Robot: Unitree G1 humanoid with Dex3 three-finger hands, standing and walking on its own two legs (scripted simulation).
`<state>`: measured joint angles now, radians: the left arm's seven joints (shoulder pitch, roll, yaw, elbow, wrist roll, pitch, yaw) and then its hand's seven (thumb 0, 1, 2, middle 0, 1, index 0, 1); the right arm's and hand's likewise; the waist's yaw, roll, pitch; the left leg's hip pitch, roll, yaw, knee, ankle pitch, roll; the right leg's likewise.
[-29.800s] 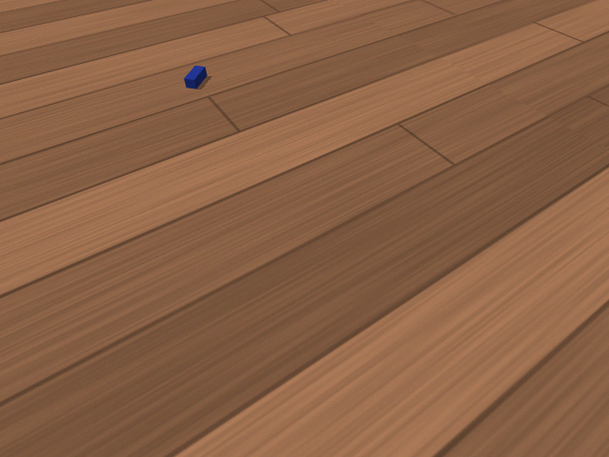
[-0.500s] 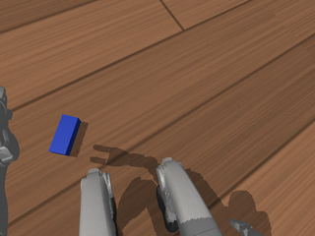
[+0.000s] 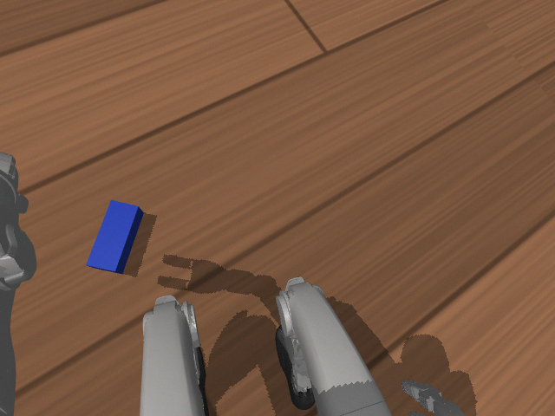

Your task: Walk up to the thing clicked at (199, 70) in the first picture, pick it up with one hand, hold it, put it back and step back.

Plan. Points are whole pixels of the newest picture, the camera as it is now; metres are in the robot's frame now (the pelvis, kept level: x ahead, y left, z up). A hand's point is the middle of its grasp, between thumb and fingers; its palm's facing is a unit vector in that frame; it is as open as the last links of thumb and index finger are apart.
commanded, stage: approach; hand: left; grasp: from above
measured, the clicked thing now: (116, 237) +0.47 +0.30 -0.51
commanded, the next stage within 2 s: rest palm in 1.42 s
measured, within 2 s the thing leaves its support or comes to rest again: neither
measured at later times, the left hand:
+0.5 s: hand (93, 236) +0.43 +0.29 -0.32, palm faces -0.13 -0.42 -0.90, open 14.3 cm
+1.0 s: hand (131, 229) +0.47 +0.24 -0.42, palm faces -0.09 -0.46 -0.88, open 14.3 cm
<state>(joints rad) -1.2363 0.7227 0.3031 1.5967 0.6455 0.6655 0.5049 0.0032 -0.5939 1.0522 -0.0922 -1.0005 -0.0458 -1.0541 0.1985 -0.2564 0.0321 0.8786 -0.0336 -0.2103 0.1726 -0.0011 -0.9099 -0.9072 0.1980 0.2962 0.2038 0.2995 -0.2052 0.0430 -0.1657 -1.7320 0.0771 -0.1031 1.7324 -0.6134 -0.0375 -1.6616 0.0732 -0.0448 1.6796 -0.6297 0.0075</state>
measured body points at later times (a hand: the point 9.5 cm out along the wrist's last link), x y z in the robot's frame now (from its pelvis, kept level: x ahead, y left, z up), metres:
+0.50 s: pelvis -0.03 +0.00 -0.15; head +0.24 +0.04 +0.21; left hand +0.44 +0.31 -0.27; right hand -0.04 -0.26 -0.26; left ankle +0.06 +0.14 -0.50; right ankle +0.06 -0.12 -0.50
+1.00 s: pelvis -0.03 +0.00 -0.20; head +0.27 +0.05 +0.12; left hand +0.47 +0.26 -0.37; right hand -0.08 -0.26 -0.26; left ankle +0.06 +0.14 -0.50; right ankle +0.06 -0.12 -0.50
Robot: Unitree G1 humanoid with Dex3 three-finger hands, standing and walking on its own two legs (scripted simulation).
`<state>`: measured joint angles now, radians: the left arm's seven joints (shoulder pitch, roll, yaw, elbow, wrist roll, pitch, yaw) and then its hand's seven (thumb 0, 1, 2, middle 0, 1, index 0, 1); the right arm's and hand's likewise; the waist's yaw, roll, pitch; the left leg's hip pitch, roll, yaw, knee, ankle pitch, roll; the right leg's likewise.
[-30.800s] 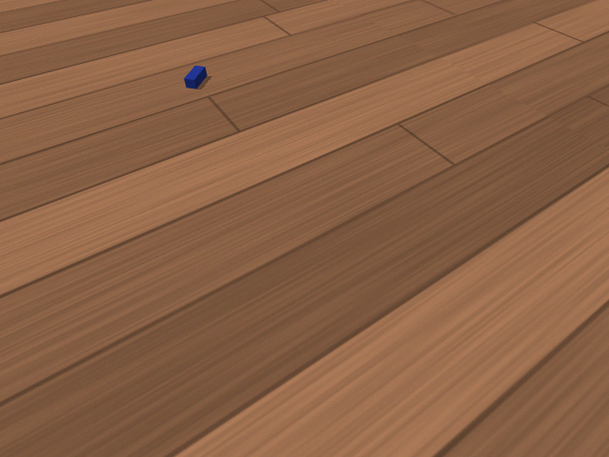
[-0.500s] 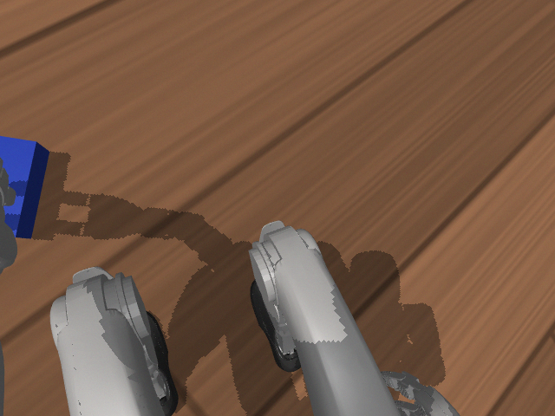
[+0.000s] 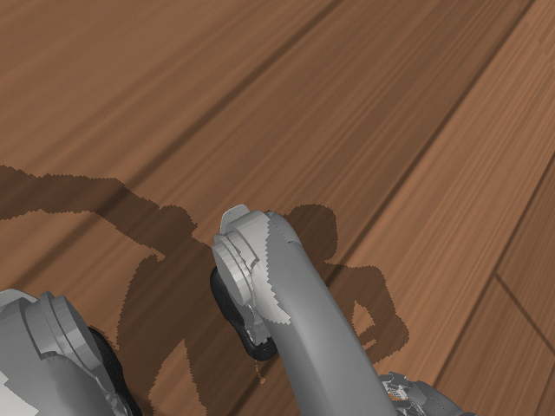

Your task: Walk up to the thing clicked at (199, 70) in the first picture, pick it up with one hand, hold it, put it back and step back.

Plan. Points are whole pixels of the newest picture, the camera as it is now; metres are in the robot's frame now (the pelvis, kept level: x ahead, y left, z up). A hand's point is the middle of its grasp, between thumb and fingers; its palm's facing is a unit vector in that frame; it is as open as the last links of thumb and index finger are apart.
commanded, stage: approach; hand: left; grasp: from above
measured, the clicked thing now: out of the picture +0.46 +0.36 -0.30
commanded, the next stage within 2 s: rest palm in 0.42 s
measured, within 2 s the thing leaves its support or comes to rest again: neither
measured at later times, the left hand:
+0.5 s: hand out of the picture +0.44 +0.37 -0.14, palm faces -0.02 -0.47 -0.88, open 13.6 cm
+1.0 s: hand out of the picture +0.47 +0.31 -0.23, palm faces +0.02 -0.46 -0.89, open 13.6 cm
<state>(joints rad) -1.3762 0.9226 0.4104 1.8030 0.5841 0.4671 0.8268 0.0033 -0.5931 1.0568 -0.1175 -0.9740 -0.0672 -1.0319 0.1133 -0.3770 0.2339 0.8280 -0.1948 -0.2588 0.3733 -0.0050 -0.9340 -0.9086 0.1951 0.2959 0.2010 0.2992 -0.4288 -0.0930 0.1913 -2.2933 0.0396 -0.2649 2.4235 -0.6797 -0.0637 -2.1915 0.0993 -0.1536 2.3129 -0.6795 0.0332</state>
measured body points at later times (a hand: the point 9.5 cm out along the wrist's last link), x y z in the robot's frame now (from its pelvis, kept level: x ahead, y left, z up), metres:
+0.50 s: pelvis +0.00 +0.01 +0.00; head +0.24 +0.09 +0.37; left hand +0.44 +0.39 -0.09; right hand +0.01 -0.25 -0.08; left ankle +0.07 +0.15 -0.30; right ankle +0.11 -0.11 -0.30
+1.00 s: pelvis +0.00 +0.00 +0.01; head +0.31 +0.09 +0.32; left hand +0.47 +0.33 -0.18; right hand -0.02 -0.27 -0.04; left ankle +0.07 +0.15 -0.30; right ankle +0.11 -0.11 -0.30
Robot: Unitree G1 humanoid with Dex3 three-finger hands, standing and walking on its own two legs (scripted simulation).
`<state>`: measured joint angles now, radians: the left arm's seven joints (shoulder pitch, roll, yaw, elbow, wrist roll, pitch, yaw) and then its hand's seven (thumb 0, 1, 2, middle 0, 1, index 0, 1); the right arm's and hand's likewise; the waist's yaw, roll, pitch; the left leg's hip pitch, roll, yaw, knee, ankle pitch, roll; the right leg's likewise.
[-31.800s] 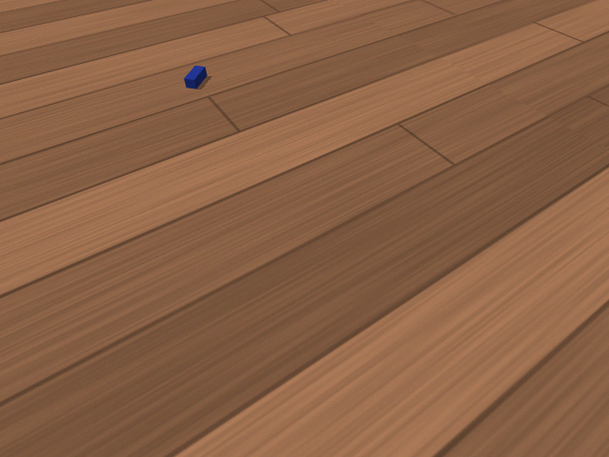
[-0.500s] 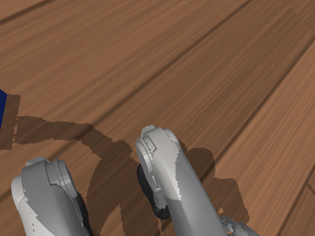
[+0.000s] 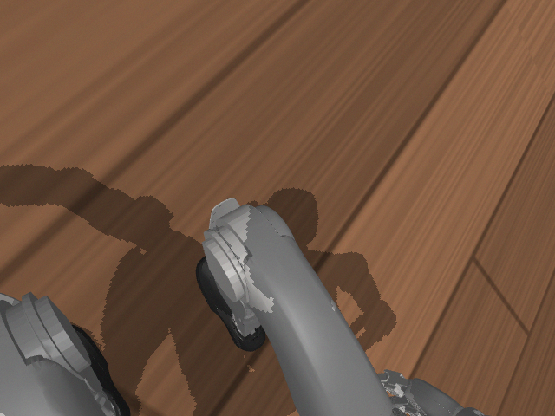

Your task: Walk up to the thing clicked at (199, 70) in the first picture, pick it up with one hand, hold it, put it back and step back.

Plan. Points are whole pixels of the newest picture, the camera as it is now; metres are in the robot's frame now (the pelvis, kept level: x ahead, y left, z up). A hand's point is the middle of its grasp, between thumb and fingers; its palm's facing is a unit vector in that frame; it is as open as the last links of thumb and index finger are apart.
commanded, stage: rest palm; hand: left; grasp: from above
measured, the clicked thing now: out of the picture +0.46 +0.36 -0.31
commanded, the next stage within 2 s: close in 1.70 s
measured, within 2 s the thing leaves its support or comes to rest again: neither
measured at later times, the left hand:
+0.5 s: hand out of the picture +0.44 +0.36 -0.23, palm faces -0.01 -0.43 -0.90, open 13.6 cm
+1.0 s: hand out of the picture +0.46 +0.33 -0.25, palm faces +0.01 -0.44 -0.90, open 13.7 cm
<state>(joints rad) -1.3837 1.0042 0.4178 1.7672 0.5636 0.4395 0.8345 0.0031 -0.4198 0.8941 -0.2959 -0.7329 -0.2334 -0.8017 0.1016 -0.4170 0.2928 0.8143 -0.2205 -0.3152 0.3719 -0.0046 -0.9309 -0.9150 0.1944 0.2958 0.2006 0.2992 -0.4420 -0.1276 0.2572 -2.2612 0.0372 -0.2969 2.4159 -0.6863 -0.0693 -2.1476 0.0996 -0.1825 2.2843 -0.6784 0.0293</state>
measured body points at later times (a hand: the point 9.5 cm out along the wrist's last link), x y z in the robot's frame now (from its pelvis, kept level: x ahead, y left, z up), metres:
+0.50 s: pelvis +0.00 +0.01 -0.01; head +0.29 +0.11 +0.32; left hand +0.44 +0.37 -0.18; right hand -0.01 -0.23 -0.06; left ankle +0.07 +0.15 -0.31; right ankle +0.11 -0.11 -0.31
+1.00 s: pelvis +0.00 +0.01 -0.01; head +0.31 +0.10 +0.30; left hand +0.46 +0.35 -0.20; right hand -0.02 -0.24 -0.05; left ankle +0.07 +0.15 -0.31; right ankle +0.11 -0.11 -0.31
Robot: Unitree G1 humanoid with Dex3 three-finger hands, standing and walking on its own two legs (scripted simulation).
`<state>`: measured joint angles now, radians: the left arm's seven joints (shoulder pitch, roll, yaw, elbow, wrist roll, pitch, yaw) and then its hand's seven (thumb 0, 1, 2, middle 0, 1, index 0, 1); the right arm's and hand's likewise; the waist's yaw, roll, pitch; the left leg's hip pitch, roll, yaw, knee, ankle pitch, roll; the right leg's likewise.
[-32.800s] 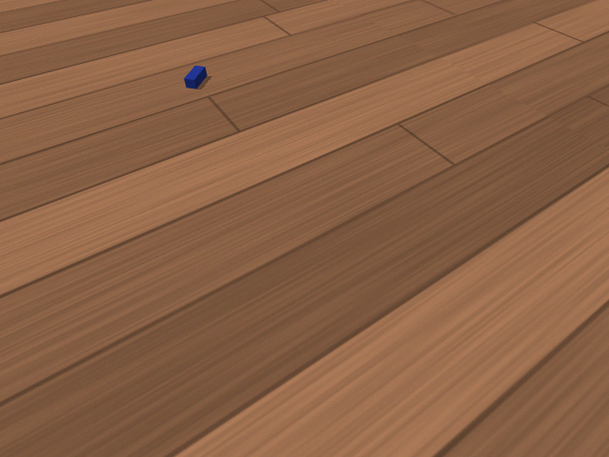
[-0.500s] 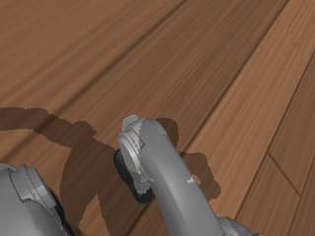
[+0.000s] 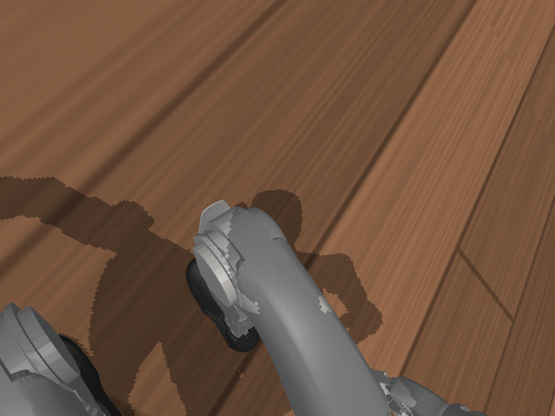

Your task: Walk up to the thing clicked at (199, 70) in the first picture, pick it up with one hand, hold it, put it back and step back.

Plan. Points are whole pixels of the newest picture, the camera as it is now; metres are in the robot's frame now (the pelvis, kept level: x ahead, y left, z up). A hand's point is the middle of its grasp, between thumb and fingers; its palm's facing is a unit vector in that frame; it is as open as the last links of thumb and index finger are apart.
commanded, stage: rest palm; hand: left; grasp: from above
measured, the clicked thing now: out of the picture +0.44 +0.37 -0.30
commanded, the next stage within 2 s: close in 0.70 s
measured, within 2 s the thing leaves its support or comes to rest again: neither
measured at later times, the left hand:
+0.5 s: hand out of the picture +0.44 +0.36 -0.24, palm faces +0.02 -0.45 -0.89, open 13.3 cm
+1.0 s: hand out of the picture +0.44 +0.35 -0.25, palm faces +0.04 -0.45 -0.89, open 12.3 cm
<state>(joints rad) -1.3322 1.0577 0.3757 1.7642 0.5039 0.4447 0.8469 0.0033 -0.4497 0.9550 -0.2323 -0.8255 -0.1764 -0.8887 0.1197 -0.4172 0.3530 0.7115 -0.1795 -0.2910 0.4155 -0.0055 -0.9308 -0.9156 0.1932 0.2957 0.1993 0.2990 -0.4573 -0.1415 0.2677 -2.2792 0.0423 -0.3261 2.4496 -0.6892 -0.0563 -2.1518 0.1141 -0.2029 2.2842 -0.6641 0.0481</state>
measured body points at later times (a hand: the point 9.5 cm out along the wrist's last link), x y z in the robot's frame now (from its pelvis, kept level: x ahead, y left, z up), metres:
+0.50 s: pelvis +0.00 +0.00 +0.00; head +0.30 +0.13 +0.31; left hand +0.44 +0.38 -0.19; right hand +0.01 -0.24 -0.04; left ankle +0.07 +0.14 -0.30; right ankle +0.12 -0.11 -0.30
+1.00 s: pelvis +0.00 +0.00 +0.00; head +0.31 +0.11 +0.30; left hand +0.44 +0.37 -0.20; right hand +0.01 -0.25 -0.04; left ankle +0.07 +0.14 -0.30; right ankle +0.12 -0.11 -0.30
